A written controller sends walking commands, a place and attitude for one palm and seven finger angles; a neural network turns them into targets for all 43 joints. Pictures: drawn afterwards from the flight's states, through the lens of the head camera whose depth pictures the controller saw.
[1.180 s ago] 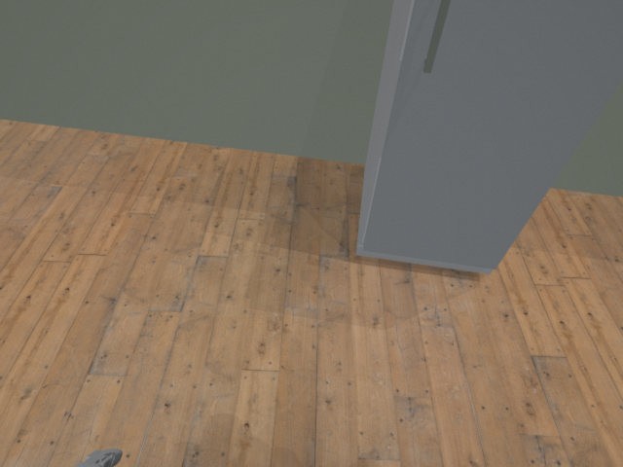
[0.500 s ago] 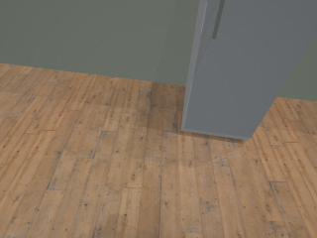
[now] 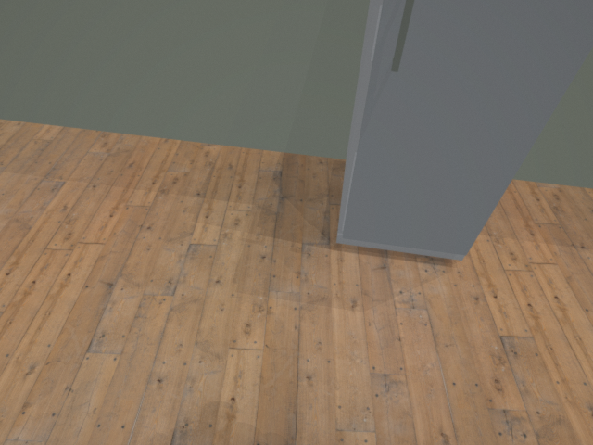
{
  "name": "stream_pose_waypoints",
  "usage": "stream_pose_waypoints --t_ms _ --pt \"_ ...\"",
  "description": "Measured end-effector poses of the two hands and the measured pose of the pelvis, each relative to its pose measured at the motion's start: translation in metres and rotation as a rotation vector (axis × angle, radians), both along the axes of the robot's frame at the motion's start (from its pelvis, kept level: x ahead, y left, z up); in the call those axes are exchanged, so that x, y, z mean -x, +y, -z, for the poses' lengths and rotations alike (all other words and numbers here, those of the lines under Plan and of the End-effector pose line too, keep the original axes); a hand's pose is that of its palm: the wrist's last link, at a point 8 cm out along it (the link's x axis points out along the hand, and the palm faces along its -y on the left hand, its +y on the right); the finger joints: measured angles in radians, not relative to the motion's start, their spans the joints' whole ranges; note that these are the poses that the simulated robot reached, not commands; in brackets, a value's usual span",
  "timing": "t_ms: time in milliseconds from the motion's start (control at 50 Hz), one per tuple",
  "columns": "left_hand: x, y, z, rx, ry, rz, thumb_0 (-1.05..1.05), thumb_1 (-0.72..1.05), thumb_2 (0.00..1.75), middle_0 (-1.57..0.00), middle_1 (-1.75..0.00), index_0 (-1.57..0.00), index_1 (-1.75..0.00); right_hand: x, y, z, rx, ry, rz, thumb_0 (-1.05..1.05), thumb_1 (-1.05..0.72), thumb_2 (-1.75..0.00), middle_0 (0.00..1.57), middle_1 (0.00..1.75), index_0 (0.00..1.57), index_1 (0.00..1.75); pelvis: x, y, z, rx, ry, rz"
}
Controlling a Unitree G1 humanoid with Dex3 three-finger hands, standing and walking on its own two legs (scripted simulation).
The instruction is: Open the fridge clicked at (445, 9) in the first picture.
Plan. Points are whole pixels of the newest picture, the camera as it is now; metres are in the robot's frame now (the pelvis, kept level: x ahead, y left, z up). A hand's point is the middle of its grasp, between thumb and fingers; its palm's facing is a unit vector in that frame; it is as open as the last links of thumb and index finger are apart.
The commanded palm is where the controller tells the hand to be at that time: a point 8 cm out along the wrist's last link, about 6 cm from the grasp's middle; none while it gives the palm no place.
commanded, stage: look at it before walking up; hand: left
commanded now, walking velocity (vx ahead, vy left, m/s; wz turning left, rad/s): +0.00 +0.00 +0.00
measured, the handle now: (405, 18) +1.00 -0.20 +0.18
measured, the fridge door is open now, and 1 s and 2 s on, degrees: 0 0 0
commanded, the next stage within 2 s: walk to a spot facing it in 0.26 s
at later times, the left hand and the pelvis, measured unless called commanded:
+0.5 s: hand out of the picture +0.08 +0.24 -0.16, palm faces -0.05 -0.94 -0.33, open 7.4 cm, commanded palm none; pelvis +0.01 +0.00 +0.00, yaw -2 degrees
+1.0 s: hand out of the picture +0.07 +0.16 -0.17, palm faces -0.23 -0.94 -0.24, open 7.4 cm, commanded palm none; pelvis -0.01 -0.02 -0.01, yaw -17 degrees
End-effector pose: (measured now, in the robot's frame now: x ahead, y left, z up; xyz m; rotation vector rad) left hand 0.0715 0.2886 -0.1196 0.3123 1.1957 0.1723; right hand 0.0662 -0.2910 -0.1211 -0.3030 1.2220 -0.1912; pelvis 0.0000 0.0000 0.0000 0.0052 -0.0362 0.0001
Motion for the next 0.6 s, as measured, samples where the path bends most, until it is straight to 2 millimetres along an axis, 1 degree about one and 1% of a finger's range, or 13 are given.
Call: stream_pose_waypoints --t_ms 240,460,540,600 --pt "0.003 0.001 0.001 -0.004 0.024 -0.007 0.01 0.91 0.90 -0.21 -0.30 -0.20 -0.30 -0.003 -0.002 0.000 0.004 0.010 0.000 0.01 -0.91 -0.90 0.21 0.30 0.20 0.30 -0.003 -0.001 0.000 0.000 0.002 0.001" --pt "-0.005 0.001 0.001 -0.009 0.023 -0.002 0.01 0.91 0.90 -0.21 -0.30 -0.20 -0.30 -0.013 -0.002 0.000 0.007 -0.008 0.005 0.01 -0.91 -0.90 0.21 0.30 0.20 0.30 -0.007 -0.001 0.000 0.001 0.008 0.020" --pt "-0.006 -0.007 0.008 0.000 0.045 0.015 0.01 0.91 0.90 -0.21 -0.30 -0.20 -0.30 -0.010 0.005 0.004 -0.005 -0.036 0.046 0.01 -0.91 -0.90 0.20 0.30 0.20 0.30 -0.005 -0.001 0.004 -0.002 0.015 0.061" --pt "-0.007 -0.018 0.016 0.022 0.064 0.041 0.01 0.91 0.90 -0.20 -0.30 -0.20 -0.30 -0.001 0.013 0.011 -0.029 -0.047 0.084 0.00 -0.91 -0.90 0.20 0.30 0.20 0.30 -0.002 -0.002 0.009 -0.011 0.019 0.093"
